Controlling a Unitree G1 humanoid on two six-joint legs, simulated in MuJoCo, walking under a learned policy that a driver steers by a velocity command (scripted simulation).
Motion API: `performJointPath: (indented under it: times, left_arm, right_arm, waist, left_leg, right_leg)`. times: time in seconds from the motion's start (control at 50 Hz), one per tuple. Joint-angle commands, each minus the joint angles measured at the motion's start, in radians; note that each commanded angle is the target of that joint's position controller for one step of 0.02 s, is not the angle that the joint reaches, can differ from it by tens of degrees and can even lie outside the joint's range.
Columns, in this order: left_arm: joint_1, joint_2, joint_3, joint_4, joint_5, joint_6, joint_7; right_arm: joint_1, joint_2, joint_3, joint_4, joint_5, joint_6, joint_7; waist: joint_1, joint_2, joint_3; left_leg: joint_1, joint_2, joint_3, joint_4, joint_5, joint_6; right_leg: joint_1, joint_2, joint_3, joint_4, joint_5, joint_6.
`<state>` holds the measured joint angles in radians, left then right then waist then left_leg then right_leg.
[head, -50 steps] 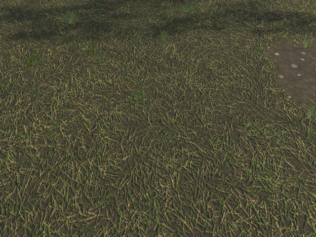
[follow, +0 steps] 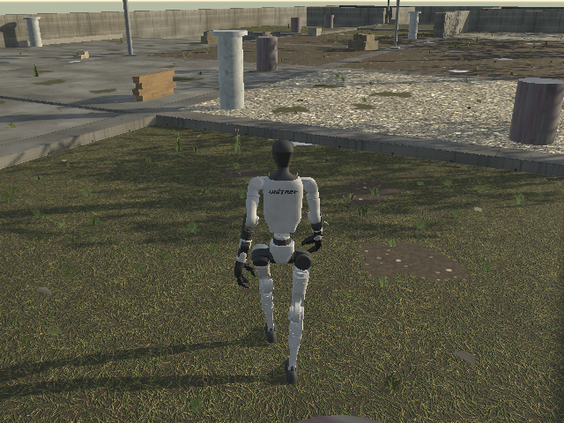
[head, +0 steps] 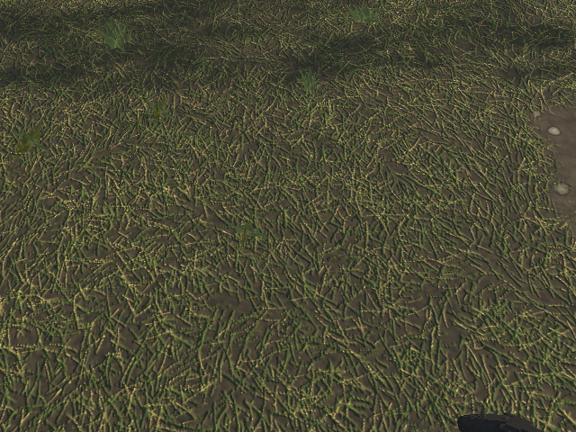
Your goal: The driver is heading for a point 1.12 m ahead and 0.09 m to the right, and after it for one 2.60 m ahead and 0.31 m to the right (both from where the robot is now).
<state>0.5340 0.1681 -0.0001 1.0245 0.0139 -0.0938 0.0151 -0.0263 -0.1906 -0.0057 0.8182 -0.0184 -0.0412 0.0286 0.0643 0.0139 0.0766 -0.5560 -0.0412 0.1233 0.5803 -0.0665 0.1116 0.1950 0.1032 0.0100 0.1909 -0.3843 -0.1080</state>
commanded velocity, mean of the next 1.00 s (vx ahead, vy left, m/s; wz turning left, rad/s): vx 0.50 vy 0.00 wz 0.00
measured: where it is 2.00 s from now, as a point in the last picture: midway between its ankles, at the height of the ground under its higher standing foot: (334, 202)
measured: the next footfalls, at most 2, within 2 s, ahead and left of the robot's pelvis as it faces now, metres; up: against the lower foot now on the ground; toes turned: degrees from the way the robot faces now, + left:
left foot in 0.04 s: +0.19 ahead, +0.06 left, +0.00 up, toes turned +3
right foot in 0.60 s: +0.49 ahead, -0.12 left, +0.00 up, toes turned -3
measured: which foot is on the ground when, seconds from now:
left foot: up 0.00-0.02, down 0.04-0.60, up 0.62-1.00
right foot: down 0.00-0.04, up 0.06-0.58, down 0.60-1.00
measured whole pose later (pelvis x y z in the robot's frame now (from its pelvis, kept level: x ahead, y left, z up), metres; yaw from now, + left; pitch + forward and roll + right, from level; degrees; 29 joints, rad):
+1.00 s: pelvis +0.53 -0.05 +0.02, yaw +1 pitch +0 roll -1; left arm 0.48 0.17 0.02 1.07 0.01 -0.10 0.00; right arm 0.07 -0.20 -0.03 0.91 -0.02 -0.03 0.03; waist 0.05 0.04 0.04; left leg -0.62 0.09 0.04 0.72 -0.02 0.04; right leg 0.04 0.09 -0.08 0.18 -0.23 -0.09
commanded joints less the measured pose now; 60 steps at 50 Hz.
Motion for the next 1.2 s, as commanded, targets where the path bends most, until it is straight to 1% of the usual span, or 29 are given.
performJointPath:
  times: [0.02,0.04,0.06,0.08,0.1,0.14,0.18,0.24,0.36,0.48,0.54,0.56,0.58,0.6,0.62,0.64,0.66,0.68,0.72,0.74,0.82,0.94,1.04,1.1,1.12,1.14,1.16,1.18,1.2]
  left_arm:
    - [-0.047,0.192,0.038,-0.035,0.005,-0.001,0.013]
    - [-0.064,0.172,0.031,-0.056,-0.001,-0.003,0.004]
    - [0.058,0.045,0.01,-0.069,-0.011,0.001,-0.007]
    - [0.037,0.141,0.034,-0.054,-0.003,0.005,-0.006]
    - [-0.071,0.166,0.041,-0.094,0.004,0.002,-0.009]
    - [-0.142,0.144,0.044,-0.104,0.01,0.005,-0.019]
    - [-0.109,0.089,0.034,-0.093,0.024,0.032,-0.031]
    - [-0.185,0.082,0.034,-0.121,0.026,0.048,-0.043]
    - [-0.461,0.085,0.026,-0.203,0.009,0.051,-0.047]
    - [-0.618,0.094,0.023,-0.253,0.007,0.043,-0.044]
    - [-0.556,0.113,0.034,-0.244,0.008,0.03,-0.038]
    - [-0.453,0.128,0.044,-0.21,0.01,0.024,-0.031]
    - [-0.279,0.151,0.059,-0.149,0.017,0.014,-0.021]
    - [-0.094,0.223,0.082,-0.107,0.042,0.005,-0.009]
    - [-0.022,0.321,0.108,-0.095,0.053,0.009,-0.01]
    - [-0.078,0.259,0.101,-0.094,0.01,0.024,-0.02]
    - [-0.194,0.212,0.087,-0.108,-0.001,0.023,-0.024]
    - [-0.252,0.157,0.074,-0.112,0.001,0.014,-0.029]
    - [-0.263,0.093,0.054,-0.084,0.001,0.001,-0.023]
    - [-0.239,0.086,0.051,-0.069,0.001,-0.006,-0.022]
    - [-0.151,0.131,0.057,-0.026,-0.005,-0.02,-0.019]
    - [-0.044,0.127,0.046,0.006,-0.004,-0.017,-0.016]
    - [0.031,0.135,0.045,0.04,0.009,-0.009,-0.003]
    - [0.002,0.151,0.051,0.047,0.015,-0.004,0.006]
    - [-0.013,0.16,0.054,0.047,0.015,-0.003,0.007]
    - [-0.032,0.164,0.055,0.046,0.01,0.001,0.005]
    - [-0.043,0.15,0.048,0.03,0.003,-0.001,0.002]
    - [0.035,0.059,0.028,-0.004,-0.036,-0.001,-0.01]
    - [0.029,0.117,0.049,0.008,-0.019,0.0,-0.01]
  right_arm:
    - [0.344,-0.152,-0.054,0.07,0.001,-0.019,-0.029]
    - [0.488,-0.202,-0.073,0.102,-0.019,-0.023,-0.043]
    - [0.523,-0.283,-0.092,0.105,-0.044,-0.023,-0.041]
    - [0.471,-0.223,-0.086,0.107,0.002,-0.016,-0.025]
    - [0.343,-0.177,-0.074,0.086,0.016,-0.017,-0.021]
    - [0.283,-0.092,-0.052,0.094,0.005,-0.037,-0.015]
    - [0.317,-0.067,-0.04,0.13,0.006,-0.055,-0.022]
    - [0.385,-0.108,-0.046,0.169,0.011,-0.073,-0.022]
    - [0.505,-0.112,-0.036,0.203,0.014,-0.068,-0.021]
    - [0.593,-0.123,-0.032,0.238,-0.004,-0.059,-0.038]
    - [0.555,-0.143,-0.037,0.243,-0.008,-0.056,-0.048]
    - [0.54,-0.153,-0.04,0.244,-0.007,-0.054,-0.048]
    - [0.521,-0.152,-0.039,0.241,-0.001,-0.051,-0.046]
    - [0.507,-0.128,-0.029,0.211,0.009,-0.055,-0.043]
    - [0.629,-0.016,-0.009,0.195,0.048,-0.054,-0.033]
    - [0.572,-0.13,-0.04,0.208,0.018,-0.053,-0.037]
    - [0.476,-0.132,-0.046,0.171,0.013,-0.056,-0.034]
    - [0.424,-0.114,-0.043,0.159,0.011,-0.059,-0.03]
    - [0.426,-0.078,-0.042,0.161,-0.013,-0.035,-0.02]
    - [0.437,-0.058,-0.041,0.166,-0.017,-0.023,-0.013]
    - [0.326,-0.056,-0.043,0.125,-0.021,0.0,0.001]
    - [0.072,-0.051,-0.029,0.043,-0.004,-0.002,0.003]
    - [-0.047,-0.065,-0.027,-0.001,-0.002,-0.01,-0.001]
    - [-0.008,-0.078,-0.036,-0.001,-0.002,-0.024,-0.006]
    - [0.07,-0.088,-0.044,0.023,-0.003,-0.029,-0.012]
    - [0.22,-0.102,-0.056,0.075,-0.007,-0.038,-0.02]
    - [0.402,-0.153,-0.077,0.129,-0.025,-0.048,-0.031]
    - [0.541,-0.267,-0.106,0.143,-0.05,-0.05,-0.039]
    - [0.502,-0.25,-0.106,0.144,-0.014,-0.032,-0.027]
  waist:
    - [-0.216,-0.102,-0.155]
    - [-0.27,-0.043,-0.243]
    - [-0.176,0.176,-0.335]
    - [-0.177,0.068,-0.318]
    - [-0.127,0.025,-0.129]
    - [-0.071,-0.04,-0.008]
    - [-0.026,-0.016,-0.011]
    - [-0.022,0.012,0.008]
    - [-0.097,0.035,0.03]
    - [-0.141,0.056,0.037]
    - [-0.087,0.065,0.014]
    - [-0.043,0.068,-0.037]
    - [0.031,0.041,-0.125]
    - [0.096,-0.019,-0.245]
    - [0.052,-0.253,-0.383]
    - [0.047,-0.111,-0.34]
    - [-0.001,-0.086,-0.175]
    - [-0.023,-0.044,-0.106]
    - [-0.083,-0.062,-0.055]
    - [-0.093,-0.069,-0.058]
    - [-0.098,-0.068,-0.016]
    - [-0.038,-0.074,0.026]
    - [-0.006,-0.081,0.046]
    - [-0.044,-0.084,0.028]
    - [-0.077,-0.09,-0.013]
    - [-0.141,-0.068,-0.086]
    - [-0.205,-0.036,-0.191]
    - [-0.201,0.16,-0.352]
    - [-0.183,0.144,-0.373]
  left_leg:
    - [0.43,-0.038,-0.025,-0.092,-0.015,0.064]
    - [0.655,0.111,-0.18,-0.11,-0.133,0.113]
    - [0.907,0.414,-0.64,-0.109,-0.127,0.256]
    - [0.86,0.43,-0.855,-0.28,-0.315,0.308]
    - [0.685,0.394,-0.692,-0.352,-0.393,0.264]
    - [0.452,0.313,-0.509,-0.416,-0.198,0.195]
    - [0.352,0.256,-0.387,-0.445,-0.082,0.151]
    - [0.335,0.224,-0.29,-0.477,0.02,0.139]
    - [0.437,0.18,-0.198,-0.475,0.192,0.074]
    - [0.646,0.235,-0.198,-0.4,0.328,0.089]
    - [0.68,0.258,-0.178,-0.289,0.564,0.072]
    - [0.67,0.248,-0.165,-0.178,0.682,0.059]
    - [0.605,0.211,-0.129,0.008,0.671,0.039]
    - [0.398,0.17,-0.101,0.276,0.384,0.02]
    - [0.026,-0.016,-0.036,0.672,-0.338,-0.031]
    - [-0.072,0.0,-0.169,0.762,-0.42,-0.014]
    - [-0.108,0.053,-0.177,0.739,-0.322,-0.009]
    - [-0.077,0.085,-0.174,0.685,-0.256,-0.011]
    - [0.018,0.122,-0.168,0.592,-0.217,-0.028]
    - [0.045,0.12,-0.159,0.572,-0.209,-0.036]
    - [-0.043,0.141,-0.119,0.479,-0.114,-0.064]
    - [-0.083,0.129,-0.068,0.179,0.061,-0.084]
    - [-0.097,0.101,-0.052,0.046,0.026,-0.052]
    - [0.008,0.062,-0.035,-0.023,-0.08,-0.009]
    - [0.12,0.029,-0.02,-0.047,-0.11,0.009]
    - [0.3,-0.004,-0.003,-0.112,-0.078,0.032]
    - [0.567,0.083,-0.1,-0.114,-0.084,0.073]
    - [0.891,0.396,-0.543,-0.158,-0.192,0.195]
    - [0.875,0.464,-0.808,-0.302,-0.219,0.24]
  right_leg:
    - [-0.129,-0.27,0.035,0.462,1.249,0.009]
    - [-0.304,-0.229,0.015,0.723,0.942,0.0]
    - [-0.651,-0.052,-0.034,1.125,-0.014,0.027]
    - [-0.809,-0.02,0.052,1.25,-0.105,0.009]
    - [-0.864,-0.094,0.063,1.195,0.016,-0.002]
    - [-0.778,-0.148,0.056,1.088,0.09,0.003]
    - [-0.682,-0.175,0.046,1.006,0.103,0.028]
    - [-0.737,-0.202,0.005,0.913,0.171,0.054]
    - [-0.829,-0.203,-0.061,0.606,0.389,0.085]
    - [-0.847,-0.158,-0.081,0.431,0.351,0.059]
    - [-0.71,-0.113,-0.094,0.355,0.232,0.013]
    - [-0.579,-0.079,-0.104,0.323,0.211,-0.008]
    - [-0.366,-0.063,-0.109,0.263,0.252,-0.036]
    - [-0.092,-0.238,0.076,0.26,0.18,-0.088]
    - [0.19,-0.542,0.571,0.181,0.129,-0.244]
    - [0.115,-0.507,0.655,0.095,0.082,-0.237]
    - [-0.035,-0.468,0.479,0.072,0.109,-0.201]
    - [-0.16,-0.425,0.375,0.036,0.218,-0.172]
    - [-0.305,-0.34,0.224,-0.004,0.338,-0.108]
    - [-0.326,-0.327,0.191,-0.013,0.383,-0.102]
    - [-0.34,-0.301,0.115,-0.063,0.441,-0.104]
    - [-0.275,-0.273,0.052,-0.08,0.531,-0.081]
    - [-0.117,-0.319,0.049,-0.033,0.615,-0.094]
    - [-0.07,-0.336,0.027,0.068,0.824,-0.078]
    - [-0.077,-0.328,0.013,0.159,0.958,-0.065]
    - [-0.112,-0.296,-0.017,0.327,1.01,-0.047]
    - [-0.28,-0.257,-0.041,0.552,0.831,-0.027]
    - [-0.626,-0.118,-0.113,0.951,0.317,0.025]
    - [-0.777,-0.036,-0.007,1.125,-0.134,0.018]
